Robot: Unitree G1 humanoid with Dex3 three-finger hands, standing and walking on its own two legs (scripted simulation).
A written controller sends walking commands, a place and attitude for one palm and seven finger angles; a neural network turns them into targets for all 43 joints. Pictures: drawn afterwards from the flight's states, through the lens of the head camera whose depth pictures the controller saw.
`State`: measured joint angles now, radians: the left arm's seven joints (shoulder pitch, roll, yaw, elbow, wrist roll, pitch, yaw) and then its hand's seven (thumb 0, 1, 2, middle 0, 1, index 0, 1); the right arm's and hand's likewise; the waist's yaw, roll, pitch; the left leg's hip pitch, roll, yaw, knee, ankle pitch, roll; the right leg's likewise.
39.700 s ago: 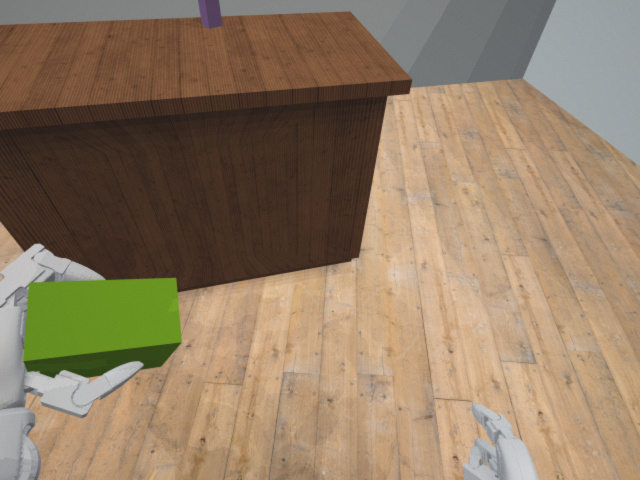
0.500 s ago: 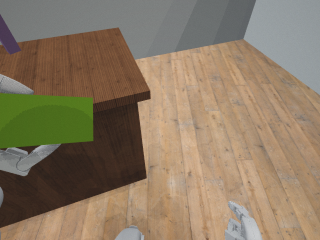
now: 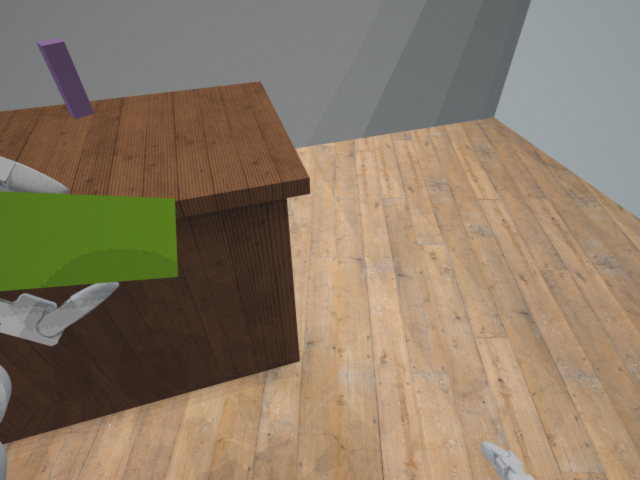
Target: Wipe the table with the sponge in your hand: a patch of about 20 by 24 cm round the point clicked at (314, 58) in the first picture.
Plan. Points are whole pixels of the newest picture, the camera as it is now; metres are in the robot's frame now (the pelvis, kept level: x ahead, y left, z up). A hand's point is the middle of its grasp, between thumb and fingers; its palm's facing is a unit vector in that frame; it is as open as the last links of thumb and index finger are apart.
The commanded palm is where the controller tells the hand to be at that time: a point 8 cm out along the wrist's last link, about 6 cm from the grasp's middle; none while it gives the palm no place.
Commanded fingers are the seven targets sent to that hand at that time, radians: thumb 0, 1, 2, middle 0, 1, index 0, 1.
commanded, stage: stop stepping back and stand still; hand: left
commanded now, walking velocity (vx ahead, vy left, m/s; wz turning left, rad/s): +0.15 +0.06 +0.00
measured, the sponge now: (110, 242) +0.23 +0.19 +0.26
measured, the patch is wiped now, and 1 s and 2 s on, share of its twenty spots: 1.00 1.00 1.00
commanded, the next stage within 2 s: stand and wait in 0.14 s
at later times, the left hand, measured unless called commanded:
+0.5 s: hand (26, 209) +0.26 +0.27 +0.28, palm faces +0.49 -0.80 -0.36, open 10.4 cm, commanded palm +0.20 +0.31 +0.28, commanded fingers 0.00 0.10 1.30 -1.20 -1.60 -1.20 -1.60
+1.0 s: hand out of the picture +0.23 +0.30 +0.27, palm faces +0.48 -0.83 -0.27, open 10.4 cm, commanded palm +0.18 +0.34 +0.28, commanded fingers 0.00 0.10 1.30 -1.20 -1.60 -1.20 -1.60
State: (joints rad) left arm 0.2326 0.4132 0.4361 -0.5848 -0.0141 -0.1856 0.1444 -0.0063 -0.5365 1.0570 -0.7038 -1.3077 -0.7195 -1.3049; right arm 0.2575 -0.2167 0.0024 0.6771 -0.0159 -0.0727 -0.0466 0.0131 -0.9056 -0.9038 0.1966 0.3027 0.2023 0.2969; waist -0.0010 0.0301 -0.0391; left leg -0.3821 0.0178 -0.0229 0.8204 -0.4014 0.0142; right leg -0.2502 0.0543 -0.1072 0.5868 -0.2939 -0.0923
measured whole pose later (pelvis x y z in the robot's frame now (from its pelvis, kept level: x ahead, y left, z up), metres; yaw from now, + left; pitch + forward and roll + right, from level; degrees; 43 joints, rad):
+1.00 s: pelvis +0.01 +0.07 +0.01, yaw -2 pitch -1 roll -2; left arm 0.25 0.40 0.45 -0.59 -0.05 -0.19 0.15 -0.01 -0.54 1.06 -0.70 -1.31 -0.72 -1.31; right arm 0.19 -0.20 0.03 0.62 0.01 -0.09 -0.04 0.01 -0.90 -0.90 0.20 0.30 0.20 0.30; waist 0.02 0.01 -0.02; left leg -0.28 0.03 0.05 0.51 -0.21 0.03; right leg -0.18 0.02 -0.04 0.40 -0.20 0.01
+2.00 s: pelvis +0.01 +0.06 +0.01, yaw -2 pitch -1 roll -2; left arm 0.28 0.40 0.43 -0.60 -0.04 -0.19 0.15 -0.01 -0.54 1.06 -0.70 -1.31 -0.72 -1.31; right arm 0.18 -0.21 0.02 0.62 0.00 -0.10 -0.04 0.01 -0.90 -0.90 0.20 0.30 0.20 0.30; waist 0.01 0.02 0.00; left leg -0.29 0.03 0.04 0.50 -0.19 0.02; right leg -0.19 0.03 -0.04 0.40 -0.19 0.00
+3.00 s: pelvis +0.00 +0.06 +0.01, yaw -2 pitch -1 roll -2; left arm 0.29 0.41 0.44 -0.61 -0.04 -0.19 0.14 -0.01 -0.54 1.06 -0.71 -1.31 -0.72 -1.31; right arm 0.18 -0.21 0.03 0.62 0.00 -0.10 -0.04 0.01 -0.90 -0.90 0.20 0.30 0.20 0.30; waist 0.02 0.02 0.00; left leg -0.29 0.03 0.04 0.49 -0.19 0.02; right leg -0.19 0.03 -0.05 0.39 -0.19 0.00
